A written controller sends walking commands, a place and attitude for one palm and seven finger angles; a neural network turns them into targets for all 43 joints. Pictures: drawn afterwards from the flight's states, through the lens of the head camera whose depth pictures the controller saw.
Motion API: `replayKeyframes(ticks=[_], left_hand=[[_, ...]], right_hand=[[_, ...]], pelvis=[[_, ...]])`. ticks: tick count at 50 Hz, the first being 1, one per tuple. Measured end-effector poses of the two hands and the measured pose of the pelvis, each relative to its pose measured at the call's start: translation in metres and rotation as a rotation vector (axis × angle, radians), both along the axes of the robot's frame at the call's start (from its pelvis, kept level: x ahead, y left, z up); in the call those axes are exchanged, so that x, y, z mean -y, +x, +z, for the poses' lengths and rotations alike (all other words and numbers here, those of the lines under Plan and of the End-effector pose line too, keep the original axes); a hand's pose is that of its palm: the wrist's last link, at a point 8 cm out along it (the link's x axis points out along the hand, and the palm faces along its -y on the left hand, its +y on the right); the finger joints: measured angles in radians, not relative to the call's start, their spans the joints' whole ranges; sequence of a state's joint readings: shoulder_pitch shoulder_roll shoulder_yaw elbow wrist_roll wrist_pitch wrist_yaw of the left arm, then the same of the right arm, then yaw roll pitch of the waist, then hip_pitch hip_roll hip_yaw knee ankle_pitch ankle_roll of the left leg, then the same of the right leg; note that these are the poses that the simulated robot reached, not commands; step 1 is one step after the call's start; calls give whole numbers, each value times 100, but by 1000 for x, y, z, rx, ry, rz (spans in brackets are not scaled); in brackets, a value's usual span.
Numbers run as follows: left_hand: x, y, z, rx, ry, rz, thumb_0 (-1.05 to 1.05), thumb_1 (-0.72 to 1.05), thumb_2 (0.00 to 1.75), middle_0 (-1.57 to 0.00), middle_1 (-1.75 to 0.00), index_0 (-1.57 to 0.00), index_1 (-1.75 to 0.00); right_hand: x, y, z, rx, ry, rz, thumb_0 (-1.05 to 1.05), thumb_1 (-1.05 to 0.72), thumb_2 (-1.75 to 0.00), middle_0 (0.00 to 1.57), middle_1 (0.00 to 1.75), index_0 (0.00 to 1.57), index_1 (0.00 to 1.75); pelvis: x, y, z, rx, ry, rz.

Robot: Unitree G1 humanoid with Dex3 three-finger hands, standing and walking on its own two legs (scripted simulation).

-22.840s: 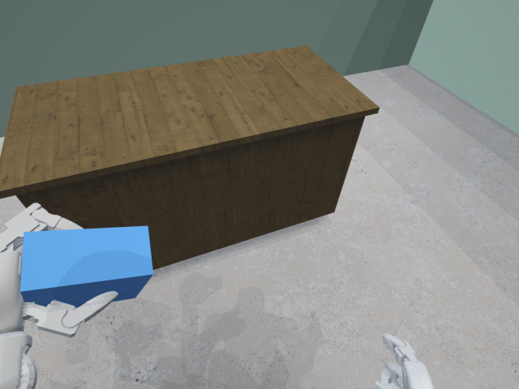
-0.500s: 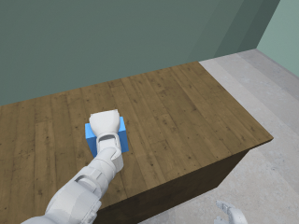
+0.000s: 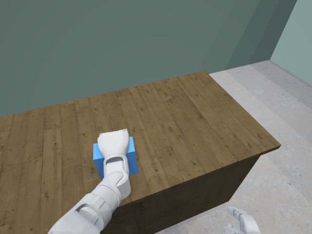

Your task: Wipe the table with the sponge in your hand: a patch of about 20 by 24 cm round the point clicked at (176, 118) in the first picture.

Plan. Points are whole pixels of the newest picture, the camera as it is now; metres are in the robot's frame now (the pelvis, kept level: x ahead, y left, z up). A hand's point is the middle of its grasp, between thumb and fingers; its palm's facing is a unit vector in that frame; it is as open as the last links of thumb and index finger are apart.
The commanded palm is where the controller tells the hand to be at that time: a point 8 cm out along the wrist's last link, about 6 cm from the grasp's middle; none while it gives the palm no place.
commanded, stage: wipe back along the third lane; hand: left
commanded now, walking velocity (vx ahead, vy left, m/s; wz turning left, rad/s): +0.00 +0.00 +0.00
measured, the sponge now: (118, 162) +0.34 +0.16 -0.05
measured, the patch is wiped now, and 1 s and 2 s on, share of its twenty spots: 1.00 1.00 1.00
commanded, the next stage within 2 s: slide back across to the middle lane in 0.70 s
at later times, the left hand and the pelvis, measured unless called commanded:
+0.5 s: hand (122, 162) +0.32 +0.14 -0.01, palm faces -0.04 -0.04 -1.00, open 9.9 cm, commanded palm +0.27 +0.12 +0.02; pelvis +0.01 -0.02 +0.00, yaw +0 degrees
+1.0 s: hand (119, 163) +0.31 +0.14 +0.00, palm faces -0.05 -0.09 -0.99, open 9.9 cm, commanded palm +0.26 +0.15 +0.04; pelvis +0.00 -0.02 +0.00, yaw -2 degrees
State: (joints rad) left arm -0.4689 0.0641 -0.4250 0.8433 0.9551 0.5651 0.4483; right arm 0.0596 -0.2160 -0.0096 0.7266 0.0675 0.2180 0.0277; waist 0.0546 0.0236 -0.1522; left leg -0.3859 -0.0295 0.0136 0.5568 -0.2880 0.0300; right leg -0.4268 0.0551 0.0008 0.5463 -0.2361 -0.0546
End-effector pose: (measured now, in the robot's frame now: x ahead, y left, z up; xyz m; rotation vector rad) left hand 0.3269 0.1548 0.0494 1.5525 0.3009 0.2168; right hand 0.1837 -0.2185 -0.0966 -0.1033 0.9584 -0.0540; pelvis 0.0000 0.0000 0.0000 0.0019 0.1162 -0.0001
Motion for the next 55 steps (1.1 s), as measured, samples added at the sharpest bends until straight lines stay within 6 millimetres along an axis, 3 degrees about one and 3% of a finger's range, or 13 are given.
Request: replayKeyframes(ticks=[13, 31, 44, 55], left_hand=[[11, -11, 0, 3, -2, -1, 0, -47, 105, -74, -138, -73, -138], [21, -28, 0, 4, -39, -6, 1, -47, 105, -74, -138, -73, -138], [19, -31, 0, 7, -53, -7, 1, -47, 105, -74, -138, -73, -138], [3, -37, 5, 1, -93, 27, 1, -47, 105, -74, -138, -73, -138]], right_hand=[[6, 6, -1, 14, 25, 17, 1, -91, -90, 20, 30, 20, 30], [14, 39, 20, 113, 24, 35, 1, -91, -90, 20, 30, 20, 30], [18, 24, 14, 88, 15, 5, 1, -91, -90, 20, 30, 20, 30], [16, 14, 12, 82, 18, -17, 1, -91, -90, 20, 30, 20, 30]], pelvis=[[12, 1, 0, 9, 8, -4], [21, 6, 1, 37, 14, -14], [19, 2, 1, 37, 15, -24], [15, 3, 4, 57, 15, -35]])
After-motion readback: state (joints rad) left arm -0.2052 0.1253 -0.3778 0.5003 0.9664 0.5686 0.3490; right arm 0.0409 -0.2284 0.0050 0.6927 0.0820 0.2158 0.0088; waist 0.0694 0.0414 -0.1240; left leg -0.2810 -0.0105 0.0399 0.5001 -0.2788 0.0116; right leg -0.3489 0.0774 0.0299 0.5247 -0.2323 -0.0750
